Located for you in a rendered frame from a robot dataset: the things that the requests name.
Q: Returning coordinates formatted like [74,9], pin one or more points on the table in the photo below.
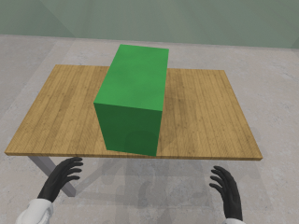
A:
[201,120]

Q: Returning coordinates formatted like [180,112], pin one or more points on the robot right hand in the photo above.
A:
[229,193]

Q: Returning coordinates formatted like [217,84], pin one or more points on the robot left hand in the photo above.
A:
[59,177]

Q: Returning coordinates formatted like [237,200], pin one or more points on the carton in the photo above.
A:
[129,104]

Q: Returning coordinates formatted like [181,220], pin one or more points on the left robot forearm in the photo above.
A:
[39,211]

